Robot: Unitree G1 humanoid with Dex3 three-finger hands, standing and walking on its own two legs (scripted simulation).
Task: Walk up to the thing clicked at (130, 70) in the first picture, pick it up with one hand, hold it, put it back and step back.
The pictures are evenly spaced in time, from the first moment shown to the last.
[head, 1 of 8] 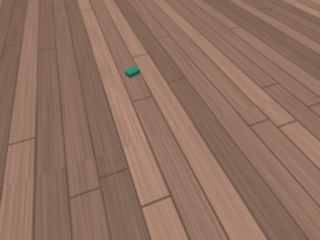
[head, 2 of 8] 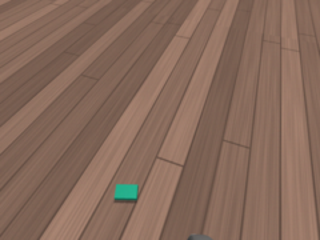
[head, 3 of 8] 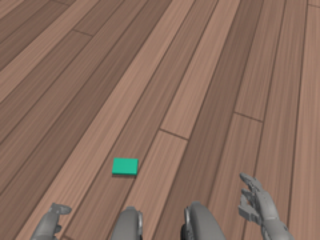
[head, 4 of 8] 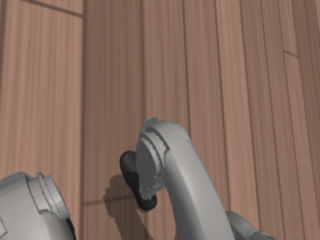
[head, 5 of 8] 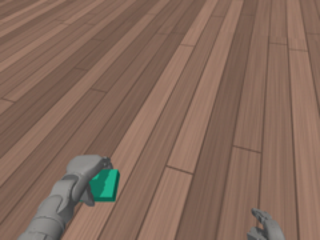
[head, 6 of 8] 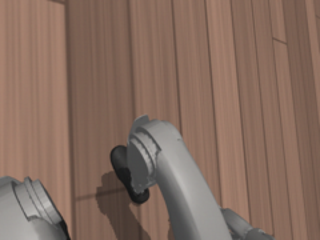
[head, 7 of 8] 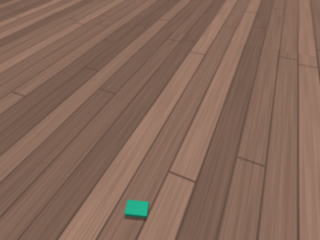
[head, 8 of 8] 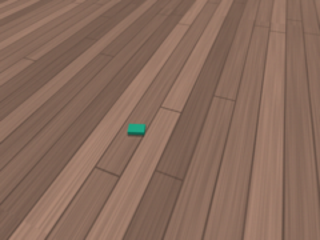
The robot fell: no
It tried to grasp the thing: yes
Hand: left
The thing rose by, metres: 0.69
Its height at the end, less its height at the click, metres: +0.00
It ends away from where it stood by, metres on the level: 0.02
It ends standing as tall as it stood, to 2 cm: yes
